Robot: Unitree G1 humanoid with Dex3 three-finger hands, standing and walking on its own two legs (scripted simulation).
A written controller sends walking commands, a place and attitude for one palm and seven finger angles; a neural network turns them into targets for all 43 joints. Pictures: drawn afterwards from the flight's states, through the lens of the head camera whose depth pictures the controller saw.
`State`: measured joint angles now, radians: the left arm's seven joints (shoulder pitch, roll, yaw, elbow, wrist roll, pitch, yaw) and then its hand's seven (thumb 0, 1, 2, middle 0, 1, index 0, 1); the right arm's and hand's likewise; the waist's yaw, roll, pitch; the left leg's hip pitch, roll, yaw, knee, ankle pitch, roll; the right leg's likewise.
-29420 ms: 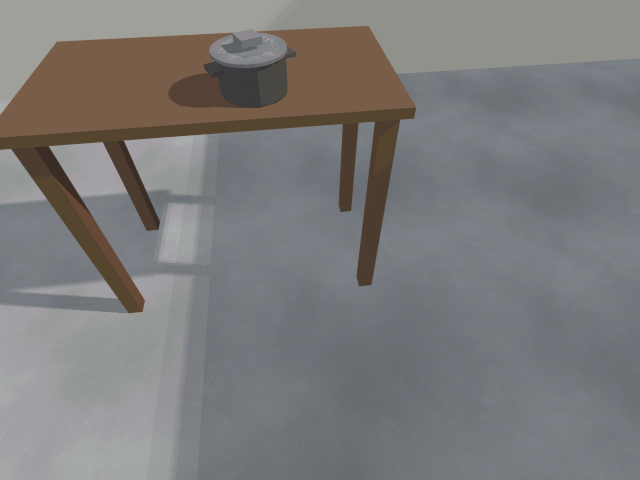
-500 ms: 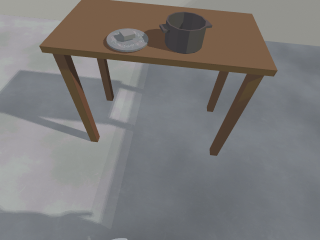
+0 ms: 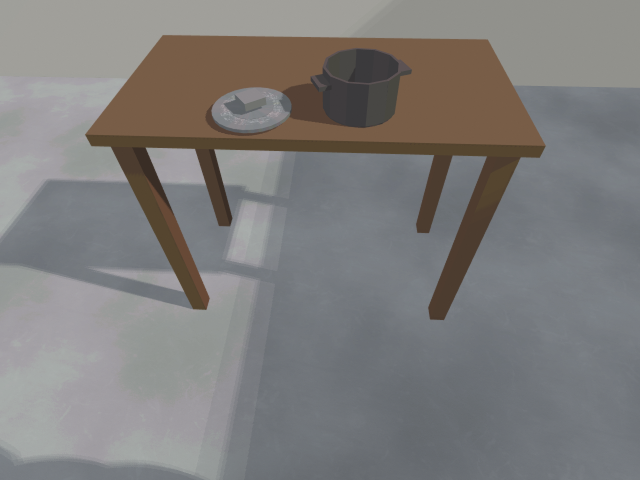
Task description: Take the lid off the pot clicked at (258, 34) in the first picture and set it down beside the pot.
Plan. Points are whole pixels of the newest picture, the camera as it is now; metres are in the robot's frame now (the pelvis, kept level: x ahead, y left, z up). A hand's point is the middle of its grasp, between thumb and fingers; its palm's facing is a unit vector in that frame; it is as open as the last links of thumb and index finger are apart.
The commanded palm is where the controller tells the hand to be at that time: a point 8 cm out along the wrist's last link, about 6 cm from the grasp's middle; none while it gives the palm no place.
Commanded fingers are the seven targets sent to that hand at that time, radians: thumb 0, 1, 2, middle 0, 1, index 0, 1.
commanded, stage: stop stepping back and stand still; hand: left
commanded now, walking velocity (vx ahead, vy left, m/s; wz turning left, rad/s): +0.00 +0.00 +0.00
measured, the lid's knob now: (250, 99) +0.85 +0.19 +0.03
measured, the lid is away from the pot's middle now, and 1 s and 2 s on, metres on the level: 0.24 0.24 0.24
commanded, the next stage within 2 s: let the arm hang, fingers relaxed in 0.24 s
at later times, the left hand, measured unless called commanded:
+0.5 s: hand out of the picture +0.00 +0.16 -0.18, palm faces +0.03 -0.98 -0.17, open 7.4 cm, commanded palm none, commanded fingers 0.00 0.90 0.90 -0.20 -0.30 -0.20 -0.30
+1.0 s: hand out of the picture +0.02 +0.16 -0.18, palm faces +0.02 -0.98 -0.18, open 7.4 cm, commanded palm none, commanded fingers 0.00 0.90 0.90 -0.20 -0.30 -0.20 -0.30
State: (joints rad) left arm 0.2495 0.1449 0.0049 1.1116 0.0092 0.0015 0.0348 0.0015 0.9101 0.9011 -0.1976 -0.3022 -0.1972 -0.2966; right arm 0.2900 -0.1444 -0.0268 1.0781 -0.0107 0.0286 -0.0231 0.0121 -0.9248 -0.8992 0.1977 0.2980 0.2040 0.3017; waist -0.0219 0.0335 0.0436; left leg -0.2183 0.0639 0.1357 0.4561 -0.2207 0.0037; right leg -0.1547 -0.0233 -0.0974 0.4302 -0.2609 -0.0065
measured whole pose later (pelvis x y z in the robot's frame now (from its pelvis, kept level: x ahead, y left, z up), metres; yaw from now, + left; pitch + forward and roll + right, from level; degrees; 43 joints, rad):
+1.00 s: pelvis +0.03 +0.00 +0.00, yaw -1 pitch -1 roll +0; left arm 0.29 0.11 0.02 1.16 0.01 -0.01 0.05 0.00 0.91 0.90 -0.20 -0.30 -0.20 -0.30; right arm 0.30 -0.10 -0.03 1.14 -0.01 0.01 -0.04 0.01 -0.91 -0.90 0.20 0.30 0.20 0.30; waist -0.02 0.01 0.05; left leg -0.17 0.06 0.15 0.44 -0.26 0.00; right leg -0.11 -0.02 -0.09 0.41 -0.29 0.00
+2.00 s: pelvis +0.04 -0.02 +0.00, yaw -1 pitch +0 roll +0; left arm 0.29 0.11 0.02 1.15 0.01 -0.01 0.05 0.01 0.92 0.90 -0.20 -0.30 -0.20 -0.30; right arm 0.29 -0.11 -0.03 1.14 -0.01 0.02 -0.05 0.01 -0.91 -0.90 0.20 0.30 0.20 0.30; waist -0.02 0.01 0.05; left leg -0.14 0.08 0.14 0.42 -0.26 -0.03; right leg -0.09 0.00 -0.09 0.40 -0.31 -0.03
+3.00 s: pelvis +0.03 -0.02 +0.00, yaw -1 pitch -1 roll +0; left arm 0.30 0.11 0.02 1.16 0.01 -0.01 0.05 0.01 0.91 0.90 -0.20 -0.30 -0.20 -0.30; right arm 0.30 -0.10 -0.03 1.14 -0.01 0.02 -0.05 0.00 -0.91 -0.90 0.20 0.30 0.20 0.30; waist -0.02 0.02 0.05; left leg -0.14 0.09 0.15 0.41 -0.25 -0.03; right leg -0.09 0.00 -0.09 0.40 -0.30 -0.03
